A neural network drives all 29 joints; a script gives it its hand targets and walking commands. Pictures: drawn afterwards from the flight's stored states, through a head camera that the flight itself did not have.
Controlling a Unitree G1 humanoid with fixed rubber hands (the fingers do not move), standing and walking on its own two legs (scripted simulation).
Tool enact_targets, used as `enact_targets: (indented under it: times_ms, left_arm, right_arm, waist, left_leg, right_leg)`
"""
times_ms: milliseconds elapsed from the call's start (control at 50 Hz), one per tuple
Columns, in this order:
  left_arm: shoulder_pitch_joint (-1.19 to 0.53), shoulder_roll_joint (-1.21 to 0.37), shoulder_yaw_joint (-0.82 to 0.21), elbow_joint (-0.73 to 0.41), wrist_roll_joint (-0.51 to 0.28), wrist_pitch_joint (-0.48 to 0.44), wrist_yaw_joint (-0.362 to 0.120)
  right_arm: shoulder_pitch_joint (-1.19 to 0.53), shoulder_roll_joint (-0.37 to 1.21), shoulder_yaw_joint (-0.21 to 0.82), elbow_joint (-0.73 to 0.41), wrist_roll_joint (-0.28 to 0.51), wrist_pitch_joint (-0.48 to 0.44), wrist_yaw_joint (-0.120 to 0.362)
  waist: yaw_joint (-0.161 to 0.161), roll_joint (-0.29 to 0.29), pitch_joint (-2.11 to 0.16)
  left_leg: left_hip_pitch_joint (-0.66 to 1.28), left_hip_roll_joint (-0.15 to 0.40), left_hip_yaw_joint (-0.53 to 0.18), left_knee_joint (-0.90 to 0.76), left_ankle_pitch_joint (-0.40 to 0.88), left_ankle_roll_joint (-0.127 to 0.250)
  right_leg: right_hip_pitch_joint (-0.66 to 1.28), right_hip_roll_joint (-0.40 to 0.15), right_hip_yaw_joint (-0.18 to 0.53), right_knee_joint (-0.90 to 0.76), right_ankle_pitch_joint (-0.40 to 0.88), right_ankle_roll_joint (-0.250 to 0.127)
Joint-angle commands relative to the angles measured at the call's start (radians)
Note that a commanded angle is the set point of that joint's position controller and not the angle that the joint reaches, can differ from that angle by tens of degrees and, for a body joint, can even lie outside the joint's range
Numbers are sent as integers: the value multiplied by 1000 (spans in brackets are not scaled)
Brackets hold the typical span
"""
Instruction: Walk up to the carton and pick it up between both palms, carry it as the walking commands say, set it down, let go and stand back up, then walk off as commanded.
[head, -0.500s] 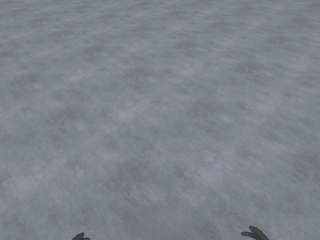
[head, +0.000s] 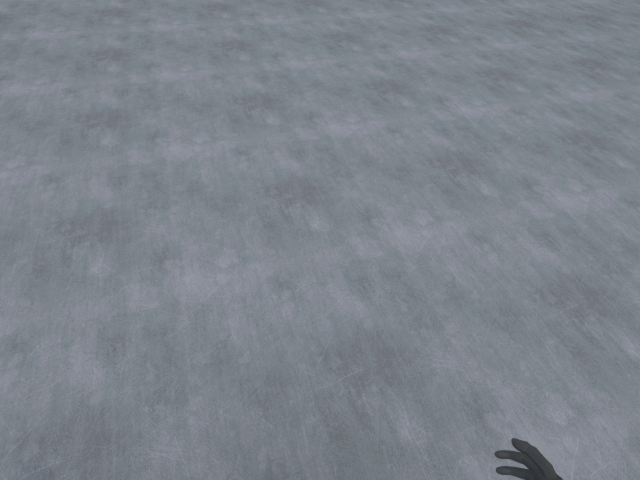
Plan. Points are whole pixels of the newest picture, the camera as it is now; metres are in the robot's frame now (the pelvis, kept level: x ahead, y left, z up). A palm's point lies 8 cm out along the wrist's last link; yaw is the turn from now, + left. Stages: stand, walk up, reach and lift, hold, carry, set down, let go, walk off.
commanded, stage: walk up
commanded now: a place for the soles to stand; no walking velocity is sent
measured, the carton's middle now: out of the picture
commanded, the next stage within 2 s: none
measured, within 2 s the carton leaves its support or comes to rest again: neither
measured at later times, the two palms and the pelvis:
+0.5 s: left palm (57, 452) +0.18 +0.35 -0.07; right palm (424, 320) +0.38 -0.15 -0.08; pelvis +0.18 +0.06 +0.02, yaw +26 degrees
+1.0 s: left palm (22, 458) +0.18 +0.42 -0.12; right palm (226, 208) +0.67 +0.23 -0.11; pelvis +0.39 +0.26 +0.00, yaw +48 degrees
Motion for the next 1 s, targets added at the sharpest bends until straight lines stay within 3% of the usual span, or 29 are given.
enact_targets:
  times_ms: [0, 40, 100, 120, 160, 180, 240, 260, 320, 340, 380, 400, 420, 440, 460, 520, 600, 640, 660, 680, 760, 800, 840, 860, 880, 900, 920, 960, 980]
  left_arm:
    - [-186, 49, -16, -174, -1, 12, -31]
    - [-136, 56, -10, -179, -44, -4, -32]
    - [-172, 112, -1, -142, -41, -30, -31]
    - [-141, 116, 12, -119, -48, -19, -27]
    - [-110, 97, 14, -131, -55, -19, -23]
    - [-151, 103, 18, -115, -52, -20, -27]
    - [-167, 72, 13, -136, -44, -20, -25]
    - [-182, 65, 11, -140, -39, -17, -15]
    - [-190, 56, 3, -163, -44, -29, -20]
    - [-169, 49, 13, -157, -55, -39, -17]
    - [29, 90, 27, -125, -66, -65, -8]
    - [105, 167, 40, -118, -50, -72, 0]
    - [105, 270, 62, -129, -25, -76, 14]
    - [102, 227, 54, -98, -5, -84, 31]
    - [16, 194, 55, -131, -11, -90, 29]
    - [-41, 97, 37, -152, -21, -90, 4]
    - [31, 113, 34, -108, -23, -85, -2]
    - [21, 105, 30, -80, -27, -83, -20]
    - [62, 124, 27, -71, -27, -84, -22]
    - [74, 120, 20, -35, -45, -84, -22]
    - [118, 139, 13, -22, -22, -63, -20]
    - [200, 151, 25, -1, -21, -54, -4]
    - [228, 168, 19, -29, -32, -40, -14]
    - [224, 162, 18, -62, -49, -34, -29]
    - [207, 135, 23, -120, -69, -36, -45]
    - [55, 109, 13, -188, -67, -40, -58]
    - [-26, 97, 17, -235, -73, -53, -70]
    - [-41, 16, -9, -206, -66, -72, -71]
    - [-42, 42, -14, -198, -55, -67, -67]
  right_arm:
    - [240, -281, -65, 5, 22, -35, -55]
    - [220, -275, -44, -19, 11, -32, -85]
    - [139, -234, -34, -90, 8, -40, -81]
    - [90, -209, -22, -116, 8, -41, -72]
    - [59, -173, -25, -152, 5, -37, -53]
    - [73, -184, -30, -166, 3, -26, -38]
    - [104, -172, -26, -204, 0, -33, -27]
    - [83, -204, -30, -227, -7, -25, -25]
    - [117, -204, -9, -225, 3, -27, -28]
    - [90, -190, -10, -223, 7, -31, -28]
    - [-18, -167, -4, -270, 11, -38, -26]
    - [-2, -100, 19, -268, 7, -47, -30]
    - [88, -58, 35, -257, -4, -46, -25]
    - [-38, -144, 12, -307, -35, -32, -17]
    - [-7, -172, 2, -289, -25, -25, -8]
    - [84, -155, 13, -256, -14, -11, 27]
    - [-36, -91, 34, -261, 0, -10, 31]
    - [-55, -59, 46, -286, 1, -29, 23]
    - [-100, -83, 40, -287, -2, -31, 18]
    - [-86, -105, 11, -240, -24, -32, 19]
    - [-179, -101, 22, -249, 0, -35, 10]
    - [-179, -87, 31, -239, -4, -35, 5]
    - [-93, -132, 11, -230, -11, -54, -16]
    - [87, -174, 2, -190, -17, -64, -35]
    - [212, -281, -35, -184, -33, -71, -54]
    - [316, -307, -67, -139, -10, -66, -87]
    - [368, -303, -59, -134, 1, -62, -103]
    - [217, -224, -53, -155, 15, -62, -117]
    - [197, -208, -44, -164, 27, -65, -111]
  waist:
    - [-183, 471, 41]
    - [-93, 297, -37]
    - [-40, 68, -60]
    - [-7, 87, -33]
    - [9, 170, -45]
    - [-11, 68, -18]
    - [-25, 74, -27]
    - [-1, 122, 48]
    - [-17, 132, 35]
    - [5, 46, -6]
    - [129, 63, -53]
    - [138, -84, -157]
    - [102, -114, -94]
    - [96, -13, 2]
    - [46, 60, -23]
    - [21, -79, 2]
    - [42, -6, 92]
    - [25, -127, 45]
    - [58, -87, 63]
    - [57, -75, 60]
    - [70, -139, 149]
    - [69, -129, 157]
    - [21, -86, 60]
    - [-58, -59, -89]
    - [-119, 108, -208]
    - [-160, 234, -325]
    - [-170, 183, -380]
    - [-86, 20, -171]
    - [-68, 3, -54]
  left_leg:
    - [363, 103, -598, -461, 65, 95]
    - [516, 114, -567, -407, 13, 226]
    - [433, 77, -487, -383, 192, 228]
    - [347, 37, -424, -432, 121, 178]
    - [238, 16, -374, -441, 3, 211]
    - [169, 2, -390, -473, -120, 160]
    - [133, 4, -444, -462, -166, 164]
    - [-22, 18, -479, -508, -337, 138]
    - [67, 2, -511, -465, -202, 97]
    - [26, -29, -505, -384, -207, 102]
    - [-266, -90, -424, -222, -220, 35]
    - [-363, -147, -310, 8, -311, 7]
    - [-523, -200, -237, 265, -398, -8]
    - [-578, -76, -242, 403, -314, -25]
    - [-470, -22, -247, 405, -208, -40]
    - [-346, 15, -197, 325, -42, -67]
    - [-344, -26, -92, 209, 176, -87]
    - [-221, -30, -13, 87, 245, -64]
    - [-247, -58, 24, 108, 265, -54]
    - [-168, 17, 27, 107, 361, -20]
    - [-146, -7, 90, 8, 235, 30]
    - [-117, -19, 81, -64, 118, 52]
    - [28, -99, 130, -124, 34, 95]
    - [283, -101, 74, -162, 63, 131]
    - [701, 38, -202, -137, 74, 265]
    - [874, 151, -558, -209, 179, 385]
    - [918, 183, -651, -257, 215, 387]
    - [597, 153, -429, -280, 135, 323]
    - [458, 153, -445, -347, 85, 322]
  right_leg:
    - [-601, 261, 210, 467, -344, -16]
    - [-713, 195, 363, 472, -185, -24]
    - [-542, 199, 399, 335, -13, -25]
    - [-512, 235, 380, 308, 74, -15]
    - [-434, 252, 380, 225, 97, -12]
    - [-410, 273, 370, 213, 117, -12]
    - [-342, 312, 364, 112, 169, -25]
    - [-288, 321, 354, 129, 201, -22]
    - [-273, 336, 372, 26, 180, -8]
    - [-140, 340, 401, -106, 163, -13]
    - [282, 242, 475, -201, 209, -61]
    - [465, 5, 725, -317, -42, -126]
    - [472, -224, 1073, -445, -311, -226]
    - [274, -296, 1127, -479, -246, -324]
    - [180, -232, 982, -471, -208, -286]
    - [44, -69, 560, -499, -43, -168]
    - [32, -16, 302, -494, 305, -108]
    - [18, 39, 177, -459, 462, -85]
    - [51, 4, 192, -482, 446, -80]
    - [58, 33, 137, -412, 382, -44]
    - [68, -3, 117, -400, 329, -89]
    - [133, -49, 118, -321, 381, -95]
    - [178, -35, 67, -61, 722, -104]
    - [65, -31, 68, 179, 772, -76]
    - [-330, 59, 80, 513, 402, -3]
    - [-608, 279, 201, 779, -192, 13]
    - [-683, 251, 388, 796, -188, -18]
    - [-578, 131, 488, 601, -27, -19]
    - [-563, 135, 460, 539, -48, -10]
